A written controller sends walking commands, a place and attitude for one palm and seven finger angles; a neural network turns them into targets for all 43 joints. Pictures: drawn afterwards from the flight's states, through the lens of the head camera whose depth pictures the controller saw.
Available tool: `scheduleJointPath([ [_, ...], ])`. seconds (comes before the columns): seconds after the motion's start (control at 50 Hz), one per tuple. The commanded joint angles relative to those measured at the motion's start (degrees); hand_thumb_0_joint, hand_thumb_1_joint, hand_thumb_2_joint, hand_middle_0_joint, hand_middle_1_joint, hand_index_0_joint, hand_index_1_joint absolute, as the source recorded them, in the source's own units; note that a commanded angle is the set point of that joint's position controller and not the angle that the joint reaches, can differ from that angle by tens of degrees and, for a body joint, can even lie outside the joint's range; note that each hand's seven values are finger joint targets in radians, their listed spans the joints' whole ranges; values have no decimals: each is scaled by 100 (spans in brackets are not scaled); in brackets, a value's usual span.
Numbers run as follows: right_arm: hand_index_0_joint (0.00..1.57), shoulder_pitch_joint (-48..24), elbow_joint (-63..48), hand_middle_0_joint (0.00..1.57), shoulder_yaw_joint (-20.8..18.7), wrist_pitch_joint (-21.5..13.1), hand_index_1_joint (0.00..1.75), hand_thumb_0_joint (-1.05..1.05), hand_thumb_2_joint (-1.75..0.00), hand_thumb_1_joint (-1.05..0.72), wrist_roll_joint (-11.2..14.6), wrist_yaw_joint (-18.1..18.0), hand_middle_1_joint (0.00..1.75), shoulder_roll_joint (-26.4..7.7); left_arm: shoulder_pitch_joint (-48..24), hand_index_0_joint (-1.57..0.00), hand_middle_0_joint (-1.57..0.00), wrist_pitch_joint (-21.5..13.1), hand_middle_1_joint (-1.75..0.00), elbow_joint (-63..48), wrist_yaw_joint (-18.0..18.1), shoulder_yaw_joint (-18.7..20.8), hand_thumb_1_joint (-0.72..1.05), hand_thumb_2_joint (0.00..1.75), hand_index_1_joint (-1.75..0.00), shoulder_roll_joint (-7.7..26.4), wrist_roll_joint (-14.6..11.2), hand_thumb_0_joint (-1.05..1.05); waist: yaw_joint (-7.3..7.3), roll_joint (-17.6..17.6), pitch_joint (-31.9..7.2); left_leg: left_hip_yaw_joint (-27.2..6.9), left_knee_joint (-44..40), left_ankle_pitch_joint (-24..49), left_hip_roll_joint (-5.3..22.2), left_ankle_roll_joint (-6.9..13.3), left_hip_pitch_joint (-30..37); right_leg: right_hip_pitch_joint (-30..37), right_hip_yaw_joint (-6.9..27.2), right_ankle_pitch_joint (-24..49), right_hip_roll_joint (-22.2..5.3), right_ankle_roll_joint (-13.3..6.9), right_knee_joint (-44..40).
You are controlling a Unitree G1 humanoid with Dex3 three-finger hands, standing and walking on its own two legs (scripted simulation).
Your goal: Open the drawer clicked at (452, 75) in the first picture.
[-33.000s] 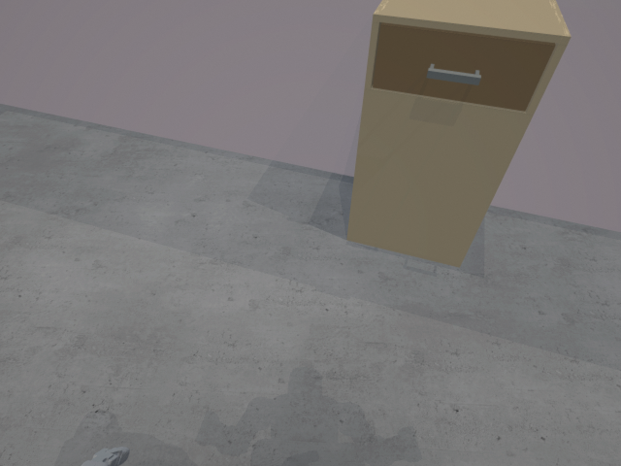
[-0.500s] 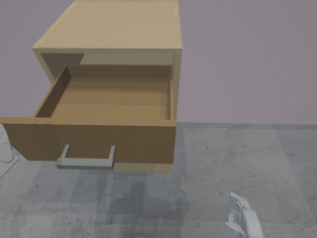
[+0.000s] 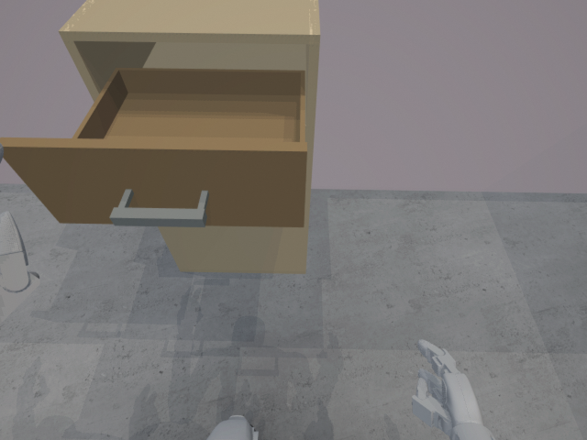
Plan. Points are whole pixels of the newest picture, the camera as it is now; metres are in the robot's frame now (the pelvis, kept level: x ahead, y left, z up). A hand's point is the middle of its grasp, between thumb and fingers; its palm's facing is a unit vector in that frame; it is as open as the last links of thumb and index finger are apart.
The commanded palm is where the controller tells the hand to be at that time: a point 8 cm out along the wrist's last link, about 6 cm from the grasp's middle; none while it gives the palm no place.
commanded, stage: stop stepping back and stand still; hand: left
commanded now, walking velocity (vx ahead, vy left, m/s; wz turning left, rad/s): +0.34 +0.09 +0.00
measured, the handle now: (162, 206) +0.43 +0.23 +0.05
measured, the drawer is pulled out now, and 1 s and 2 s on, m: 0.30 0.30 0.30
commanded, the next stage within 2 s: let the arm hang, fingers relaxed in 0.78 s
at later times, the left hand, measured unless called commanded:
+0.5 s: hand out of the picture +0.09 +0.23 +0.24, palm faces +0.50 -0.74 -0.44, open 7.4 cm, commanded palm +0.02 +0.27 +0.24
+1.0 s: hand out of the picture +0.12 +0.24 +0.06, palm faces +0.28 -0.85 -0.46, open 7.4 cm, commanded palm none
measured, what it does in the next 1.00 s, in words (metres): steps on the spot: left foot, then right foot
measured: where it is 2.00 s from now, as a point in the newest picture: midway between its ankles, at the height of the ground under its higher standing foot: outside the picture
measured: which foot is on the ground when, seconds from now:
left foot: up 0.00-0.22, down 0.24-0.48, up 0.50-0.70, down 0.72-1.00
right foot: down 0.00-0.26, up 0.28-0.44, down 0.46-1.00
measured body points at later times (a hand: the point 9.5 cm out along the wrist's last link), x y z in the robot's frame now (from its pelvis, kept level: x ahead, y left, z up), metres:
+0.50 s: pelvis -0.09 -0.01 +0.00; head -0.11 -0.02 +0.45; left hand +0.05 +0.27 +0.26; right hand +0.06 -0.24 -0.09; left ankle -0.11 +0.12 -0.72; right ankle -0.06 -0.08 -0.72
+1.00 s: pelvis -0.09 -0.01 +0.00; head -0.11 -0.05 +0.45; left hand +0.10 +0.28 +0.09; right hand +0.07 -0.23 -0.12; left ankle -0.08 +0.11 -0.72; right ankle -0.08 -0.09 -0.72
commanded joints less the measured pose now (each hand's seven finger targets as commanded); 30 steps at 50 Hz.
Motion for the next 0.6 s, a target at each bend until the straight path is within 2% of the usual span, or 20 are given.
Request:
scheduleJointPath([
  [0.0, 20, -28, -885, 20, -484, -36, 30, 0, -90, -90, 217, -59, 30, -768, 673, -20, -20, -167, -30, -612, 211, 841, 90, 90, -30, 1142, -147, 0, -10, -1436, -1453, -151, 2810, -1690, -756, 85, 90, 122, 2246, 455, -2432, -483, -1914],
  [0.02, 20, -116, -919, 20, -434, 76, 30, 0, -90, -90, 195, -107, 30, -720, 763, -20, -20, -89, -30, -552, 233, 896, 90, 90, -30, 1094, -146, 0, -67, -1041, -1350, -232, 3116, -1618, -652, 72, 9, -121, 2217, -429, -2363, -558, -1972],
  [0.06, 20, -247, -1021, 20, -285, 227, 30, 0, -90, -90, 116, -197, 30, -573, 662, -20, -20, 63, -30, -542, 316, 901, 90, 90, -30, 1066, -117, 0, -197, -995, -1118, -101, 2592, -1291, -548, 49, 152, -346, 1746, -871, -1953, -424, -1848],
  [0.1, 20, -284, -1027, 20, -262, 254, 30, 0, -90, -90, 104, -303, 30, -632, 521, -20, -20, 122, -30, -461, 408, 782, 90, 90, -30, 1047, -48, 0, -137, -1308, -972, 218, 1381, -1568, -588, 164, 784, -576, 1443, -1652, -1704, -295, -2057],
  [0.16, 20, -48, -881, 20, -287, 38, 30, 0, -90, -90, 64, -353, 30, -767, 277, -20, -20, 126, -30, -459, 522, 522, 90, 90, -30, 899, 118, 0, -138, -1193, -832, 438, -602, -1607, -679, 439, 1445, -336, 1449, -2022, -1587, -127, -2138],
  [0.2, 20, 80, -869, 20, -295, -109, 30, 0, -90, -90, 39, -358, 30, -868, 117, -20, -20, 56, -30, -748, 508, 323, 90, 90, -30, 833, 119, 0, -149, -416, -649, 243, -1955, -1428, -427, 621, 1397, 233, 1123, -1415, -1118, 51, -1443],
  [0.24, 20, 122, -923, 20, -398, -210, 30, 0, -90, -90, 2, -303, 30, -1041, -3, -20, -20, -37, -30, -1035, 465, 313, 90, 90, -30, 831, 130, 0, -72, 885, -536, -1042, -2362, -1274, 571, 1010, 1257, 167, 421, -485, -357, 286, 195],
  [0.26, 20, 137, -921, 20, -449, -248, 30, 0, -90, -90, 33, -233, 30, -1007, 21, -20, -20, 6, -30, -1160, 435, 328, 90, 90, -30, 856, 173, 0, -44, 921, -686, -960, -2129, -665, 820, 1093, 1401, -94, 96, -530, -242, 352, 954],
  [0.28, 20, 170, -781, 20, -384, -262, 30, 0, -90, -90, 38, -247, 30, -804, -175, -20, -20, 7, -30, -1311, 461, 525, 90, 90, -30, 1121, 171, 0, -87, 1465, -742, -1173, -2365, -1574, 936, 1169, 1157, -344, 199, -969, -352, 349, 1531],
  [0.3, 20, 183, -788, 20, -389, -276, 30, 0, -90, -90, 3, -216, 30, -759, -208, -20, -20, 65, -30, -1319, 470, 408, 90, 90, -30, 980, 258, 0, -161, 1343, -380, -1172, -2305, -1424, 850, 1201, 891, -470, 221, -833, -304, 314, 1840],
  [0.32, 20, 143, -779, 20, -381, -298, 30, 0, -90, -90, 14, -164, 30, -792, -123, -20, -20, 109, -30, -1229, 464, 360, 90, 90, -30, 888, 232, 0, -113, 1093, -152, -987, -2158, -1049, 777, 1185, 694, -389, 242, -811, -320, 293, 1726],
  [0.36, 20, 43, -689, 20, -344, -298, 30, 0, -90, -90, 63, -152, 30, -878, -81, -20, -20, 141, -30, -931, 457, 324, 90, 90, -30, 833, 184, 0, -40, 794, -14, -606, -1682, -360, 642, 1017, 616, 93, 107, -708, -404, 264, 455],
  [0.38, 20, 44, -699, 20, -359, -271, 30, 0, -90, -90, 68, -169, 30, -921, -172, -20, -20, 180, -30, -914, 462, 369, 90, 90, -30, 896, 169, 0, -28, 602, -45, -402, -1470, -196, 528, 922, 681, 403, -48, -435, -290, 264, -107],
  [0.4, 20, -62, -671, 20, -324, -224, 30, 0, -90, -90, 60, -194, 30, -931, -299, -20, -20, 160, -30, -689, 442, 341, 90, 90, -30, 863, 177, 0, -22, 549, -4, -490, -1197, -381, 437, 853, 339, 892, 27, -178, -342, 238, -801],
  [0.42, 20, -8, -628, 20, -331, -176, 30, 0, -90, -90, 70, -200, 30, -928, -274, -20, -20, 138, -30, -380, 404, 386, 90, 90, -30, 857, 189, 0, -47, 124, -44, -312, -863, -734, 214, 736, 194, 1183, 246, 11, -431, 159, -1205],
  [0.44, 20, -25, -671, 20, -348, -126, 30, 0, -90, -90, 88, -201, 30, -892, -338, -20, -20, 123, -30, -270, 380, 441, 90, 90, -30, 954, 190, 0, -78, -524, -130, -99, -152, -1150, -146, 611, -98, 1312, 1365, -94, -936, -136, -1575],
  [0.46, 20, -6, -714, 20, -380, -62, 30, 0, -90, -90, 103, -201, 30, -888, -419, -20, -20, 113, -30, -204, 374, 510, 90, 90, -30, 1024, 161, 0, -121, -1219, -244, 210, 712, -1657, -584, 458, -370, 1223, 2597, -631, -1685, -517, -2088],
  [0.48, 20, 22, -690, 20, -440, 29, 30, 0, -90, -90, 130, -168, 30, -866, -587, -20, -20, 106, -30, -224, 372, 415, 90, 90, -30, 965, 150, 0, -75, -1411, -283, 235, 1662, -1941, -668, 345, -439, 1011, 3230, -1504, -2205, -730, -2584],
  [0.52, 20, 81, -692, 20, -478, 150, 30, 0, -90, -90, 96, -121, 30, -872, -155, -20, -20, 68, -30, -196, 314, 342, 90, 90, -30, 783, 79, 0, -115, -1000, -421, -93, 2161, -1433, -532, 331, -298, 702, 2793, -1374, -2068, -613, -2493],
  [0.58, 20, -88, -843, 20, -328, 280, 30, 0, -90, -90, 65, -147, 30, -704, 65, -20, -20, 18, -30, -684, 333, 510, 90, 90, -30, 1019, 92, 0, -98, -827, -700, 166, 941, -1176, -402, 335, 561, 170, 1790, -1205, -1822, -726, -2296],
])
